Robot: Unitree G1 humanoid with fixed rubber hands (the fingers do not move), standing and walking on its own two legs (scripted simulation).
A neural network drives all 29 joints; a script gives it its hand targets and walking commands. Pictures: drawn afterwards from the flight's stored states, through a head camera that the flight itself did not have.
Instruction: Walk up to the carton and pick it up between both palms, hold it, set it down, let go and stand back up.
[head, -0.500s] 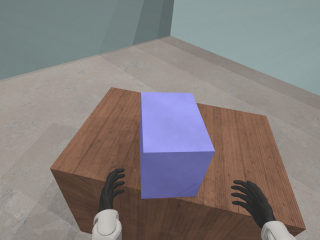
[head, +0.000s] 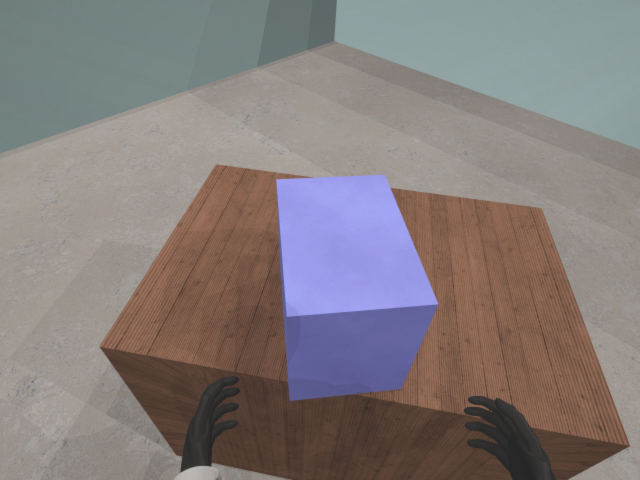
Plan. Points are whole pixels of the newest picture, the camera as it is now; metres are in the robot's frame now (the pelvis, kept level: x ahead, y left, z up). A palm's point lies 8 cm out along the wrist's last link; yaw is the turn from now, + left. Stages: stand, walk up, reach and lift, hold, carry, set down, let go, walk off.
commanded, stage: set down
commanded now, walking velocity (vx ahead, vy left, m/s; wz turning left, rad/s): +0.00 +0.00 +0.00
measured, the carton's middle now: (338, 284) +0.44 -0.01 -0.04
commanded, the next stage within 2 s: let go in 1.18 s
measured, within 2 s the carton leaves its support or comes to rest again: neither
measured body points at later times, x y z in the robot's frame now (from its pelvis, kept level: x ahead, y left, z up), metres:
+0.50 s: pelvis +0.02 +0.02 +0.00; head -0.01 +0.03 +0.45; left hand +0.17 +0.19 -0.06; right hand +0.19 -0.21 -0.06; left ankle -0.02 +0.16 -0.74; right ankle +0.01 -0.07 -0.74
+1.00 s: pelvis +0.01 +0.03 +0.00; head -0.02 +0.04 +0.45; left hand +0.17 +0.20 -0.09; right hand +0.19 -0.20 -0.07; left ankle -0.02 +0.16 -0.74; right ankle +0.01 -0.07 -0.74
